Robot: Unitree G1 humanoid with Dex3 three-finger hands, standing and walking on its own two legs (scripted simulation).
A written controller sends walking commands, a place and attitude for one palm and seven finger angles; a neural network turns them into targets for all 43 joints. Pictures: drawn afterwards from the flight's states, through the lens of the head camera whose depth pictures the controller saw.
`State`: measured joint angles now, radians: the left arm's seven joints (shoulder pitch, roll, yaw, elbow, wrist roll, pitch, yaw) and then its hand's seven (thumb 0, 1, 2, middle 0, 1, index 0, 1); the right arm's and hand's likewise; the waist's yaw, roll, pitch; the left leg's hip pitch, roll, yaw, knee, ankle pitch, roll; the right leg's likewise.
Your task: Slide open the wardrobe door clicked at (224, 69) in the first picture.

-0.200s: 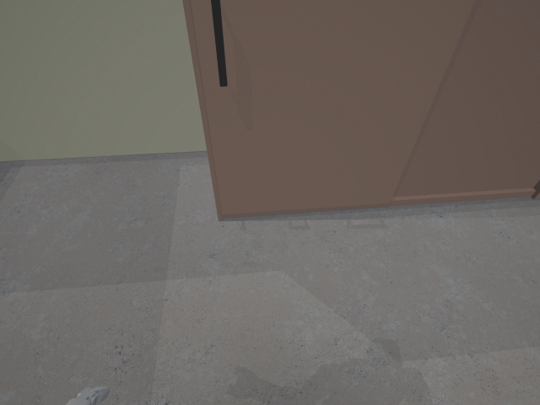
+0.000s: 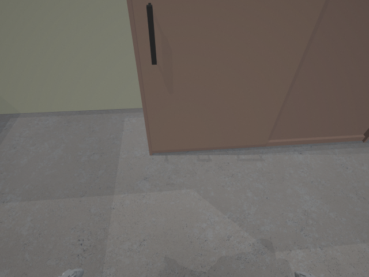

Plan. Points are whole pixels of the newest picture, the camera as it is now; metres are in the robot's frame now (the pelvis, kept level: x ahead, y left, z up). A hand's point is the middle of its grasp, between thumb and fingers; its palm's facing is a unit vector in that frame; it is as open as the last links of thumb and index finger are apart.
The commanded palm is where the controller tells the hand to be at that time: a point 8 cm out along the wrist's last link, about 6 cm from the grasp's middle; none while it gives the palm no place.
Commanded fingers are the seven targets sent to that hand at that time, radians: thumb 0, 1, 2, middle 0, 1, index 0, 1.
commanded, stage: stand and wait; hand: left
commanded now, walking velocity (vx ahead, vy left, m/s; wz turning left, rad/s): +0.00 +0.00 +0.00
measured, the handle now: (152, 35) +1.03 +0.21 +0.09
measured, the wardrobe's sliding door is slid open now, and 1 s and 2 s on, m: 0.00 0.00 0.00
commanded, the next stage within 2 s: look at it before walking up in 0.62 s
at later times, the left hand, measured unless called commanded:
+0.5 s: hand out of the picture +0.05 +0.23 -0.15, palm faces -0.02 -0.94 -0.35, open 7.4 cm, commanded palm none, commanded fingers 0.00 0.90 0.90 -0.20 -0.30 -0.20 -0.30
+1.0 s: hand out of the picture +0.07 +0.23 -0.15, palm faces -0.03 -0.94 -0.33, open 7.4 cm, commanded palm none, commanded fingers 0.00 0.90 0.90 -0.20 -0.30 -0.20 -0.30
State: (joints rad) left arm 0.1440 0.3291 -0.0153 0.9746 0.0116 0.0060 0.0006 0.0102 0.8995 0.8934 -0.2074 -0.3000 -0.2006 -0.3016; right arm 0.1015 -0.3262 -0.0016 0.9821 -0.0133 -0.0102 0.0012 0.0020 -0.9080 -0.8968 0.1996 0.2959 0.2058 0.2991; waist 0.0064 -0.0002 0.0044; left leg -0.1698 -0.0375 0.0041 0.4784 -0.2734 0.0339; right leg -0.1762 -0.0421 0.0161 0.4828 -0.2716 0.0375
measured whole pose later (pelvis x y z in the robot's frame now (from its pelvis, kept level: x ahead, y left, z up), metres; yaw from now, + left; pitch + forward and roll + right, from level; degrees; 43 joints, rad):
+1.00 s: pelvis -0.01 -0.02 +0.01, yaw +0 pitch -2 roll +0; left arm 0.14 0.34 -0.01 1.07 0.01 -0.01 0.00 0.01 0.90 0.89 -0.21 -0.30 -0.20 -0.30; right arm 0.13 -0.34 0.00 1.11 -0.01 -0.01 0.00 0.00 -0.91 -0.90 0.20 0.30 0.20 0.30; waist 0.00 0.00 0.03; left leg -0.14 -0.01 0.00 0.38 -0.20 0.00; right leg -0.15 -0.01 0.01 0.39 -0.20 0.01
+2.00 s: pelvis +0.17 +0.02 -0.03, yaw -7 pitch -1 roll -1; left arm 0.53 0.13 0.04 1.19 0.02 -0.03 0.01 0.01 0.90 0.89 -0.21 -0.30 -0.20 -0.30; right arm 0.14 -0.17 -0.04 0.99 -0.01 -0.08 0.00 0.00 -0.91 -0.90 0.20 0.30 0.20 0.30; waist 0.04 -0.04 0.06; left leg -0.42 0.07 0.14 0.70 -0.24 0.04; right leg -0.09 -0.02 0.09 0.76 -0.52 0.00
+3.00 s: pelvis +0.29 +0.05 +0.00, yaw +1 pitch +0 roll -1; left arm 0.24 0.24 0.09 1.00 0.02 0.06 0.02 0.01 0.91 0.89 -0.20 -0.30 -0.19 -0.30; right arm 0.22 -0.17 -0.05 0.97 -0.02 0.00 -0.02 0.00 -0.91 -0.90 0.20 0.30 0.20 0.30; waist 0.01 -0.04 0.04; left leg -0.24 -0.01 0.09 0.46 -0.22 0.08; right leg -0.49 -0.08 -0.04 1.11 -0.33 0.08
